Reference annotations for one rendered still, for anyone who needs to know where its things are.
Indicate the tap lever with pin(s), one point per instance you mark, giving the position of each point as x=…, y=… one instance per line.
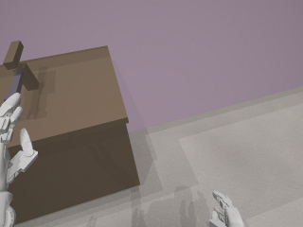
x=16, y=83

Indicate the right robot hand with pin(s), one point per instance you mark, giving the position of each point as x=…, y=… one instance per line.
x=230, y=217

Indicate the robot left forearm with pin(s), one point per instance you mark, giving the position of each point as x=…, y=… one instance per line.
x=7, y=213

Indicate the counter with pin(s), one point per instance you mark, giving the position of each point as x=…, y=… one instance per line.
x=76, y=119

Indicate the left robot hand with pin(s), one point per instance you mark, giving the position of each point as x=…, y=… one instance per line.
x=10, y=114

